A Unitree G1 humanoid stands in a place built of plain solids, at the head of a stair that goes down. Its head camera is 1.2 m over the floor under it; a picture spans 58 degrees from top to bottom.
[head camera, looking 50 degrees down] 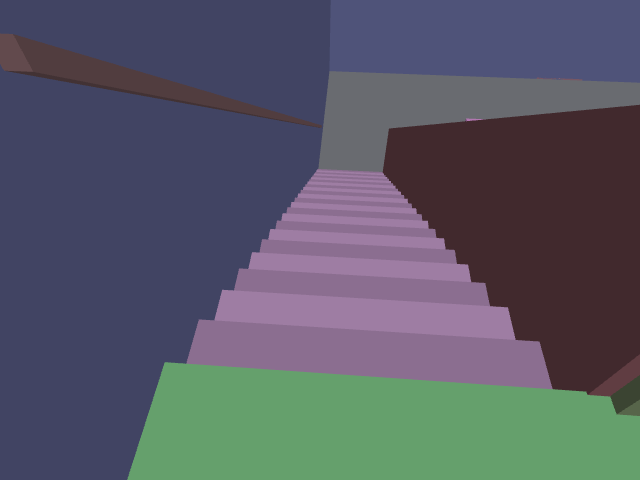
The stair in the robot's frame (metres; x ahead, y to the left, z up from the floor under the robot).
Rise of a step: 0.18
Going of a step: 0.24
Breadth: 1.20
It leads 4 degrees to the right of straight ahead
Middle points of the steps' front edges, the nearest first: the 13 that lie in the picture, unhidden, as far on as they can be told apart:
0.50 -0.15 0.00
0.74 -0.16 -0.18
0.99 -0.18 -0.36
1.23 -0.20 -0.53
1.47 -0.22 -0.71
1.72 -0.24 -0.89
1.96 -0.25 -1.07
2.21 -0.27 -1.25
2.45 -0.29 -1.42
2.70 -0.31 -1.60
2.94 -0.32 -1.78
3.19 -0.34 -1.96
3.43 -0.36 -2.14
